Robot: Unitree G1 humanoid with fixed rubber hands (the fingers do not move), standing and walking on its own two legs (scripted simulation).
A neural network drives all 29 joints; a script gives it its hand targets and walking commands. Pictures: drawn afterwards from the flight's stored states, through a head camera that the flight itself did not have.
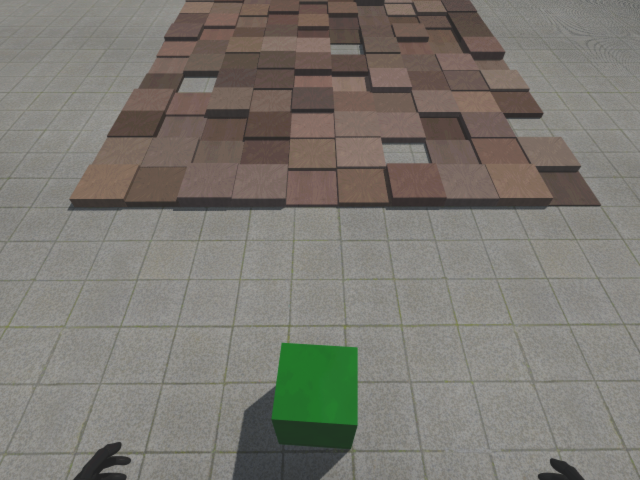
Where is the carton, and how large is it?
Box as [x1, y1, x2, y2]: [271, 343, 357, 448]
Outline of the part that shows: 282,343 271,419 279,443 350,448 357,425 357,347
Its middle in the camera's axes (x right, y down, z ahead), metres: -0.01 +0.45 +1.10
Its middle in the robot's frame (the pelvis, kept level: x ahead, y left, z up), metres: +0.42 +0.03 -0.66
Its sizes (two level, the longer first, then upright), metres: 0.210 0.200 0.250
